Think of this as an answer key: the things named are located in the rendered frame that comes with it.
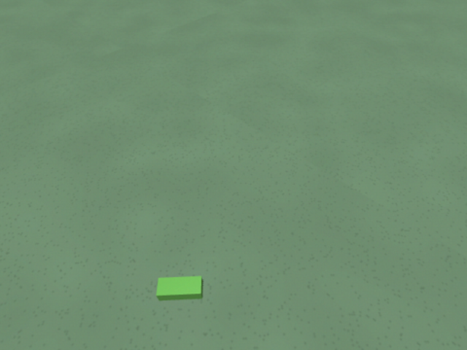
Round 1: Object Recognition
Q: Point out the carton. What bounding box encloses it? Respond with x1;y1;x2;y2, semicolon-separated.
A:
156;276;203;300

